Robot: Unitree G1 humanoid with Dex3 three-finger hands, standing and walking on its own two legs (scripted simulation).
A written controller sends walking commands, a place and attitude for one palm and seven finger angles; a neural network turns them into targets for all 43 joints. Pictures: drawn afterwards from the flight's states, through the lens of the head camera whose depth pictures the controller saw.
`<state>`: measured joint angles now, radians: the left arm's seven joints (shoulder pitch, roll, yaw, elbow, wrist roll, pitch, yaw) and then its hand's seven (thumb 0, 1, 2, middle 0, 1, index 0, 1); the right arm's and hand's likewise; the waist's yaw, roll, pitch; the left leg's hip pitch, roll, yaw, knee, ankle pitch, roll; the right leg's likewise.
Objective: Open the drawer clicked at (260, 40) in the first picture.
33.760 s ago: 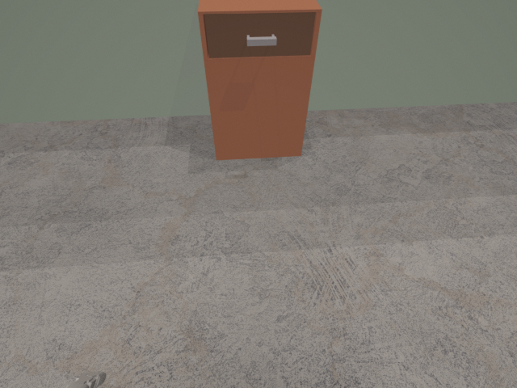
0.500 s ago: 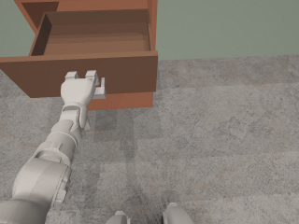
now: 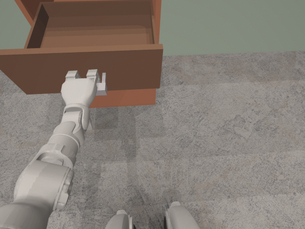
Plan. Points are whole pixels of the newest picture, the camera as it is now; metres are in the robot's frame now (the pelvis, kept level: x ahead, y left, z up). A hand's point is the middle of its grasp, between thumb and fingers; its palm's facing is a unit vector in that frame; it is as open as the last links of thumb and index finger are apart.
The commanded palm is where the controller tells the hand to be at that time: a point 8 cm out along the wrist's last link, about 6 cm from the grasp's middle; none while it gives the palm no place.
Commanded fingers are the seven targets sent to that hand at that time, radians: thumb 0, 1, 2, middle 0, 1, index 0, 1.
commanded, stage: lower the fingers behind the handle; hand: left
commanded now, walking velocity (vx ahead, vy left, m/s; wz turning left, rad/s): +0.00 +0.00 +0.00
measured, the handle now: (85, 83) +0.53 +0.16 +0.00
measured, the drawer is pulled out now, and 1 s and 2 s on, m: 0.29 0.29 0.30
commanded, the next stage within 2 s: close the thumb around the handle in 0.22 s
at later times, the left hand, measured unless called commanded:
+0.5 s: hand (85, 101) +0.48 +0.16 -0.02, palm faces -0.05 -0.01 -1.00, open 13.0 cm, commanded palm +0.46 +0.17 +0.04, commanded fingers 0.00 0.06 0.54 -0.34 -1.26 -0.34 -1.26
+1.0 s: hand (86, 101) +0.48 +0.16 -0.02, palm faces -0.05 -0.01 -1.00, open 5.8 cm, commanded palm +0.46 +0.16 +0.04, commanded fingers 0.00 0.90 0.90 -0.40 -1.35 -0.40 -1.35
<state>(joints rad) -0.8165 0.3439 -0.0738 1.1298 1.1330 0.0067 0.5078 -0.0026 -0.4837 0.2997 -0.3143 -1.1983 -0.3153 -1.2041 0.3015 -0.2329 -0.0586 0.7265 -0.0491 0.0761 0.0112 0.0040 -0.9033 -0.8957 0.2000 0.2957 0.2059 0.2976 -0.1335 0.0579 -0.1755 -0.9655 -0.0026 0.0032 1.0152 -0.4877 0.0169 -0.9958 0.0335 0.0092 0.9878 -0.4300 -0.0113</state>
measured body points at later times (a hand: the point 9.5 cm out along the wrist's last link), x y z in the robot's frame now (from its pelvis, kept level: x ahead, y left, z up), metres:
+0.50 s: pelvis +0.00 +0.00 +0.00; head +0.12 +0.00 +0.43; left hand +0.47 +0.16 +0.03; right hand +0.02 -0.27 -0.13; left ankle -0.02 +0.11 -0.67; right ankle +0.01 -0.11 -0.67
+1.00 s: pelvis +0.00 +0.00 +0.00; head +0.13 -0.01 +0.43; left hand +0.47 +0.16 +0.03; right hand +0.02 -0.27 -0.13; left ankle -0.02 +0.11 -0.67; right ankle +0.01 -0.11 -0.67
